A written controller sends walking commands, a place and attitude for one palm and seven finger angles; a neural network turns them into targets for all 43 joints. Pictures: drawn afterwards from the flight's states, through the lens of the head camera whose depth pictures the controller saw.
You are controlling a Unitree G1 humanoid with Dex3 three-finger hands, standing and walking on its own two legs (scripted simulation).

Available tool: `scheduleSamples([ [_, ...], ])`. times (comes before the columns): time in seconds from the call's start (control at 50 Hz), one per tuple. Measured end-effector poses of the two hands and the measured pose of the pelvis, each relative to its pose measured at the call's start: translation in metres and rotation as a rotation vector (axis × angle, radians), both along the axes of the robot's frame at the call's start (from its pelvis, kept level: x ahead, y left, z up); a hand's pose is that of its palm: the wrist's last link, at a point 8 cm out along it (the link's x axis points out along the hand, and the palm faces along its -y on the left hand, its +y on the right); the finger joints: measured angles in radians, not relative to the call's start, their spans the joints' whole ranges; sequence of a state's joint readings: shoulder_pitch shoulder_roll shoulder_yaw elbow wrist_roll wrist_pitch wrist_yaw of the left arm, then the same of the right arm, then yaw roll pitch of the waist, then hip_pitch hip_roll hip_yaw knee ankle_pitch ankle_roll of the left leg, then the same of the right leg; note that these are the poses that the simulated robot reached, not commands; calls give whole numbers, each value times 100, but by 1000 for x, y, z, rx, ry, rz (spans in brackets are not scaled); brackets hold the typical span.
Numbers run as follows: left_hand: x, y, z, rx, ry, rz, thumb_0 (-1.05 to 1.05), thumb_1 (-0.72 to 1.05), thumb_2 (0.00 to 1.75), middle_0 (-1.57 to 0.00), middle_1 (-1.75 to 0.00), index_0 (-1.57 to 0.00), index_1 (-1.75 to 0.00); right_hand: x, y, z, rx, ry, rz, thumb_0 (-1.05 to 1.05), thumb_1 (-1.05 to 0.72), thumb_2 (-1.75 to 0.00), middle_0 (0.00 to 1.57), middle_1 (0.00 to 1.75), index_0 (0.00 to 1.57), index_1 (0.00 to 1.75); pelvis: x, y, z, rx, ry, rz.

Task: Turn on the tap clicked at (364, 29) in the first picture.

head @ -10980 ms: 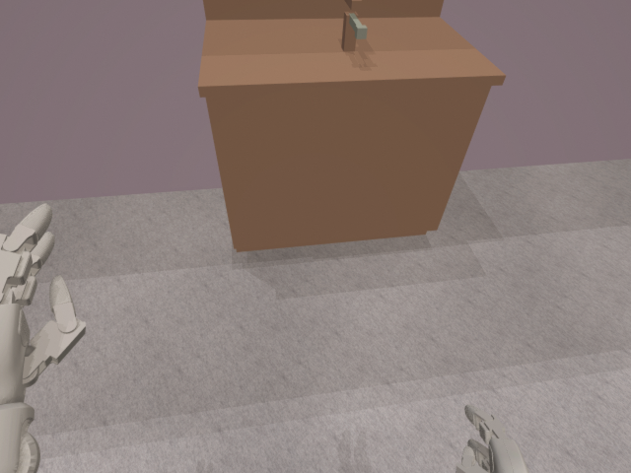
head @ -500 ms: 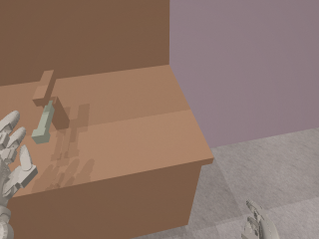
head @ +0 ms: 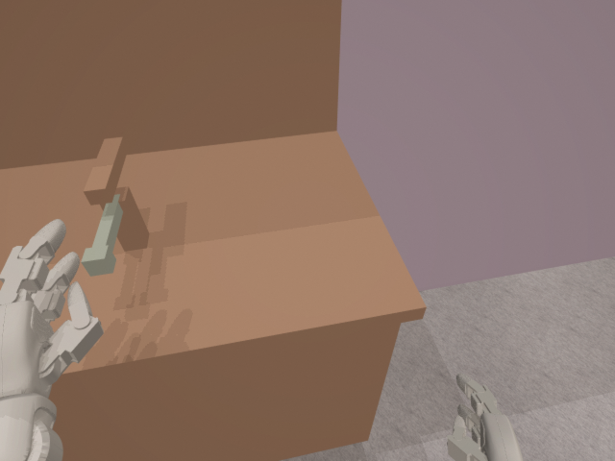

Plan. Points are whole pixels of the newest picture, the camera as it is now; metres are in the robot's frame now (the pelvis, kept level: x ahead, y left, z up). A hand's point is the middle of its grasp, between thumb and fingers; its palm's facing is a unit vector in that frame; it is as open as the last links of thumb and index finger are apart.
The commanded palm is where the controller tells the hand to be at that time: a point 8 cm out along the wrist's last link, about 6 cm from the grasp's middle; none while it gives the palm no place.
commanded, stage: turn the palm inward beside the body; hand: left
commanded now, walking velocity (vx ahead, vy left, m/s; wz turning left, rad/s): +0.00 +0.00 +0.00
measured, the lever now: (99, 260) +0.30 +0.32 +0.12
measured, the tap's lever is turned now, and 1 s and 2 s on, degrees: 0 0 0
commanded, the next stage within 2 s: reach beside the lever's end, fingers flat in 0.82 s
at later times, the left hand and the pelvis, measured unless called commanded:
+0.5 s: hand (92, 335) +0.17 +0.24 +0.17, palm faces +0.51 -0.86 -0.12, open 7.4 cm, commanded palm +0.12 +0.27 +0.18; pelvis -0.01 +0.00 +0.00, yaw +0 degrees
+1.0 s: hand (105, 327) +0.18 +0.23 +0.17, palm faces +0.50 -0.86 -0.12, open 7.4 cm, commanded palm +0.13 +0.27 +0.18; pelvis +0.00 -0.01 +0.00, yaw +1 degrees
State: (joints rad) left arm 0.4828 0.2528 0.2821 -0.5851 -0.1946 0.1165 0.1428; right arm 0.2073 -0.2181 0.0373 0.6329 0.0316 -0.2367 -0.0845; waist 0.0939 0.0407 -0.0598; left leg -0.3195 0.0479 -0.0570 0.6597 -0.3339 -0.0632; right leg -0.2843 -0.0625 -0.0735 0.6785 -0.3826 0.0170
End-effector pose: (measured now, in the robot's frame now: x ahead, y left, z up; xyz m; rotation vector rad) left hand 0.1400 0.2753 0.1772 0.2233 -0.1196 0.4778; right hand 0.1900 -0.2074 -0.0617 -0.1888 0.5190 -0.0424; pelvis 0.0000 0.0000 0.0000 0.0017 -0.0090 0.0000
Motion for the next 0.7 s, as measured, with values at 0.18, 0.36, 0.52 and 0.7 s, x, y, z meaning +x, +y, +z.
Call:
scheduleSamples([
  [0.18,-8,0,-2,-39,6,19,2,89,90,-21,-30,-20,-30,-4,4,4,-11,-6,4,1,-90,-90,20,30,20,30,-7,3,1,-3,-14,3],
  [0.36,-13,-3,-3,-73,19,31,2,89,90,-21,-30,-20,-30,-7,4,4,-10,-8,2,1,-90,-90,20,30,20,30,-11,2,1,-4,-26,3],
  [0.52,-12,-5,-4,-97,33,49,2,89,90,-21,-30,-20,-30,-6,2,4,-7,-5,5,1,-90,-90,20,30,20,30,-11,-1,2,-4,-32,7],
  [0.7,-9,-10,-3,-99,34,46,2,89,90,-21,-30,-20,-30,-1,-3,5,-10,-9,5,1,-90,-90,20,30,20,30,-6,-5,3,-4,-32,8],
])
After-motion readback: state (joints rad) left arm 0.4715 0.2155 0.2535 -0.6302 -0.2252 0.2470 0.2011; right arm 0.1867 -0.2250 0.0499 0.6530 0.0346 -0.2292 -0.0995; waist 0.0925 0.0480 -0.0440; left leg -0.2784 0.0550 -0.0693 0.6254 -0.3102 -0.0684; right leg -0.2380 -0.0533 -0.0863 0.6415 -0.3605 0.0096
